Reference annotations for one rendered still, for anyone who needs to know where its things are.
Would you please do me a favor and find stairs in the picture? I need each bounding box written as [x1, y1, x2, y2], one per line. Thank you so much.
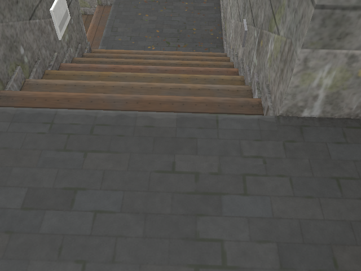
[82, 5, 112, 50]
[0, 49, 264, 116]

